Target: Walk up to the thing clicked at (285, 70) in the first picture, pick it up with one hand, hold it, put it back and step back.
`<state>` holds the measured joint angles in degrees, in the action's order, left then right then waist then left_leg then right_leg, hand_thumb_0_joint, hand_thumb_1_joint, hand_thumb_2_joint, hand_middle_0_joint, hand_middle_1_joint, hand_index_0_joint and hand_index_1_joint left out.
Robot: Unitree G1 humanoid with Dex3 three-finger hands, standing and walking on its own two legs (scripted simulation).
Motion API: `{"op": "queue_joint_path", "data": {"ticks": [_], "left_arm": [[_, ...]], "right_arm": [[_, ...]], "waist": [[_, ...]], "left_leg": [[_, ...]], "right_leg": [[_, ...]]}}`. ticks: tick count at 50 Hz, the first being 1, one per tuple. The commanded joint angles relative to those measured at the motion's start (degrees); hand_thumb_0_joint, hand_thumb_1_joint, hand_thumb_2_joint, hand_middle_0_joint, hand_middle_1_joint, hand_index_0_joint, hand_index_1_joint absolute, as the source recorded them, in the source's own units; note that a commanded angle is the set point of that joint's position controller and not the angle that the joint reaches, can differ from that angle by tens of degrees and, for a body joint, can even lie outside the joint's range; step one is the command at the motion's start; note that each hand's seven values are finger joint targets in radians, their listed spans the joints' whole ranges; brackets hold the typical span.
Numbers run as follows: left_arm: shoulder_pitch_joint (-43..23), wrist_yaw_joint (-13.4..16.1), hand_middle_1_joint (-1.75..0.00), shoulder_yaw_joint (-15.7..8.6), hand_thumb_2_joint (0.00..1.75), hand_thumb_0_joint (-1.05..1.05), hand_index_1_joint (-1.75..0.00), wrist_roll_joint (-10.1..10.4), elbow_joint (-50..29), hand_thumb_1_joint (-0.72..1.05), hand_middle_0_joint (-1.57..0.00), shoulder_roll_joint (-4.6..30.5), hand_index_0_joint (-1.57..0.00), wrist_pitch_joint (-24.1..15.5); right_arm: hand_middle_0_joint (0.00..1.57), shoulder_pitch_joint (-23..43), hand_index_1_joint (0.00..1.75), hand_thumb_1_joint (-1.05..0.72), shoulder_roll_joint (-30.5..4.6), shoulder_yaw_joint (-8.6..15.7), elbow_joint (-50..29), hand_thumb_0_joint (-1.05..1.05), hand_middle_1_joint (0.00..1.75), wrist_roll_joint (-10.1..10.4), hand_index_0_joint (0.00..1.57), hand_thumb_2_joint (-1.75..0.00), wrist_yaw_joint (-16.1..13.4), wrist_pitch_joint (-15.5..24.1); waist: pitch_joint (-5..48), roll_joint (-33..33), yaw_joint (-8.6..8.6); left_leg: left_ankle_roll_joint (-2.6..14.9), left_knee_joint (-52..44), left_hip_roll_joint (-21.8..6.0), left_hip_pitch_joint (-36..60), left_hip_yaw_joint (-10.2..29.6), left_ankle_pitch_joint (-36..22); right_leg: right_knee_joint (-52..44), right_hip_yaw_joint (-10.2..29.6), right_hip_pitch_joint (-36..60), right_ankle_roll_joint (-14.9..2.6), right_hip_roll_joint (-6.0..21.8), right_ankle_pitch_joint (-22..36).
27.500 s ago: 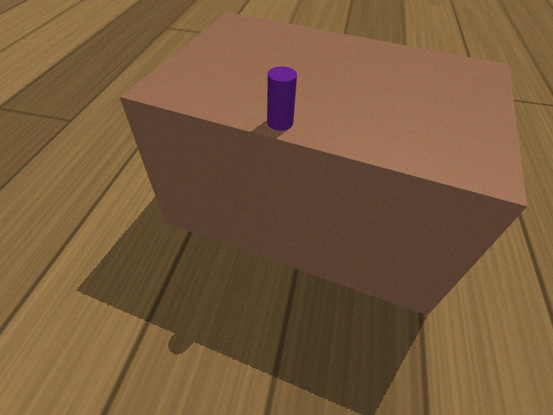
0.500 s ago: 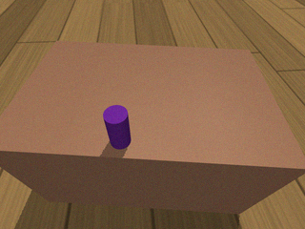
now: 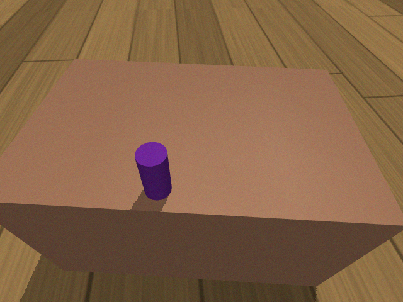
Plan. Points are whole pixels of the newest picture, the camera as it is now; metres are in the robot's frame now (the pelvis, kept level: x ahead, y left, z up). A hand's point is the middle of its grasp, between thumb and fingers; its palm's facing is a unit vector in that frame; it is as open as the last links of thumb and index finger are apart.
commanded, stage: stand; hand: left
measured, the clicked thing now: (154, 172) +0.43 +0.13 -0.05
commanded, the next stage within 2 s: step back in 0.74 s
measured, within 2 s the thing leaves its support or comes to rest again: neither
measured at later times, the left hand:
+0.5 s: hand out of the picture +0.06 +0.25 -0.16, palm faces -0.03 -0.94 -0.34, open 7.4 cm
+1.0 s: hand out of the picture +0.09 +0.30 -0.18, palm faces -0.05 -0.93 -0.37, open 7.4 cm
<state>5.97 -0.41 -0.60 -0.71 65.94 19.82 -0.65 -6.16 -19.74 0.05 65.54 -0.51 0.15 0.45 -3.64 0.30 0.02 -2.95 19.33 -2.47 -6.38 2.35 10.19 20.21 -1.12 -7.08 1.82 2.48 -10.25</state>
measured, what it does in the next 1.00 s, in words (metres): stands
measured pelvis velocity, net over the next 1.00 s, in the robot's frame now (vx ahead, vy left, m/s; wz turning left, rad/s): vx -0.03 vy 0.03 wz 0.01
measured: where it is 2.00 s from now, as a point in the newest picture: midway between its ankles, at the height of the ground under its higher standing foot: outside the picture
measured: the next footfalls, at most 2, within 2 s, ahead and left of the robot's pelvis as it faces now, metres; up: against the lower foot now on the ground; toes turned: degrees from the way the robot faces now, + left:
right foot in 1.38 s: -0.06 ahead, -0.07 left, +0.00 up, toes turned +0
left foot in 1.76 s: -0.14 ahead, +0.18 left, +0.00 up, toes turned -3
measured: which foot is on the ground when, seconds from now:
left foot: down 0.00-1.00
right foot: down 0.00-1.00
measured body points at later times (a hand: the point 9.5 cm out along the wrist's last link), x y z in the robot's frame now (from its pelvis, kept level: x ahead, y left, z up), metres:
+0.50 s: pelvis +0.00 +0.00 +0.00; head +0.01 +0.00 +0.45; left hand +0.07 +0.30 -0.13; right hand +0.06 -0.30 -0.14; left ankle +0.01 +0.15 -0.75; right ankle +0.01 -0.14 -0.75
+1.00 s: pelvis -0.03 +0.03 -0.02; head +0.04 +0.04 +0.42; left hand +0.09 +0.35 -0.15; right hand +0.05 -0.30 -0.14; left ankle -0.05 +0.14 -0.74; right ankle +0.01 -0.14 -0.75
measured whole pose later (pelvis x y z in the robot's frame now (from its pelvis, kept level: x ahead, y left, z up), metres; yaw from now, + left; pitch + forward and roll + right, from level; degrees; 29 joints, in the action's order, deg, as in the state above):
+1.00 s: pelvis -0.03 +0.03 -0.02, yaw +0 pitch -1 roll -1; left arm 1.8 -0.3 -3.3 -1.1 56.0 22.0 2.8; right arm -6.0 -24.5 3.2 56.3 0.6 1.1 -2.1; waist -9.8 0.0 -1.5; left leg 2.6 40.7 0.9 -17.3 0.9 19.0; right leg 35.0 0.1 -20.1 2.7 4.7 -14.3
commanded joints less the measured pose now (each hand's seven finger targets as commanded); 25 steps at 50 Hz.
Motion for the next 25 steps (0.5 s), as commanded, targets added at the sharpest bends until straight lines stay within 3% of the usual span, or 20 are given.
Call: {"op": "queue_joint_path", "data": {"ticks": [1, 5, 13, 23, 25], "left_arm": [[-1.56, 1.02, -0.3, -2.11, 0.9, 0.0, -0.3, 0.17, -3.18, 0.9, -0.2, 12.6, -0.2, -1.11], [-1.52, 0.96, -0.3, -1.99, 0.9, 0.0, -0.3, 0.15, -3.32, 0.9, -0.2, 12.34, -0.2, -1.22], [-0.8, 0.67, -0.3, -2.04, 0.9, 0.0, -0.3, 0.14, -3.28, 0.9, -0.2, 12.79, -0.2, -1.0], [-0.91, 0.74, -0.3, -1.95, 0.9, 0.0, -0.3, 0.2, -3.83, 0.9, -0.2, 12.78, -0.2, -1.17], [-0.73, 0.77, -0.3, -1.88, 0.9, 0.0, -0.3, 0.26, -3.78, 0.9, -0.2, 12.84, -0.2, -1.07]], "right_arm": [[0.2, 1.72, 0.3, -0.9, -12.26, 2.42, -2.96, 0.0, 0.3, -0.16, 0.2, -0.9, -0.72, 0.93], [0.2, 1.44, 0.3, -0.9, -12.07, 2.33, -2.97, 0.0, 0.3, -0.08, 0.2, -0.9, -0.59, 0.98], [0.2, 0.43, 0.3, -0.9, -12.24, 2.27, -2.67, 0.0, 0.3, -0.1, 0.2, -0.9, -0.47, 0.91], [0.2, 0.68, 0.3, -0.9, -12.32, 2.22, -3.13, 0.0, 0.3, -0.04, 0.2, -0.9, -0.55, 1.05], [0.2, 0.61, 0.3, -0.9, -12.15, 2.16, -3.04, 0.0, 0.3, -0.01, 0.2, -0.9, -0.6, 1.01]], "waist": [[4.67, 0.05, 0.08], [5.02, -0.29, 0.19], [2.97, 0.33, -0.03], [5.41, 0.07, 0.07], [4.31, -0.07, 0.09]], "left_leg": [[3.21, -2.74, -4.33, -0.98, 2.34, -5.4], [3.42, -2.73, -4.64, -0.94, 2.57, -5.96], [3.26, -3.75, -4.18, -1.77, 2.71, -0.54], [3.19, -2.69, -4.65, -0.21, 2.58, -7.08], [3.11, -3.1, -4.57, -0.66, 2.74, -6.51]], "right_leg": [[-3.58, 3.86, 1.55, -2.41, 5.1, 4.7], [-3.41, 3.87, 1.72, -2.47, 5.18, 4.67], [-4.17, 4.34, -0.43, -2.66, 4.79, -0.82], [-2.82, 4.24, 1.16, -2.71, 5.14, 5.89], [-2.99, 4.04, 0.68, -2.63, 4.91, 4.99]]}}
